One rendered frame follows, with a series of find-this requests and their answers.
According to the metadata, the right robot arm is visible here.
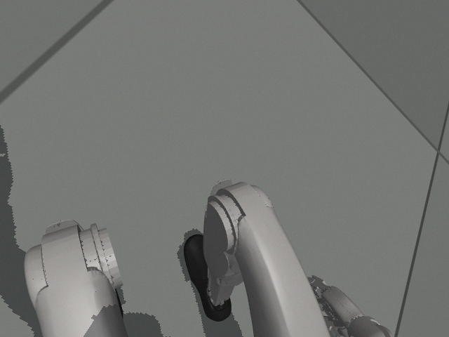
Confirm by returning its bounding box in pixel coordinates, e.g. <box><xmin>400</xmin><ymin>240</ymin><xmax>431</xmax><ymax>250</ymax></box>
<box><xmin>347</xmin><ymin>316</ymin><xmax>394</xmax><ymax>337</ymax></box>

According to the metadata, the right robot hand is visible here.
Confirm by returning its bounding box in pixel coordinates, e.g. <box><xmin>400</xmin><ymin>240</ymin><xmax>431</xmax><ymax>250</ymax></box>
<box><xmin>307</xmin><ymin>275</ymin><xmax>365</xmax><ymax>337</ymax></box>

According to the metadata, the right robot foot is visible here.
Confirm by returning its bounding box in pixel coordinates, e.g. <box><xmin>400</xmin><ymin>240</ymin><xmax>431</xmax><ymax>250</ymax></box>
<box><xmin>184</xmin><ymin>234</ymin><xmax>232</xmax><ymax>322</ymax></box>

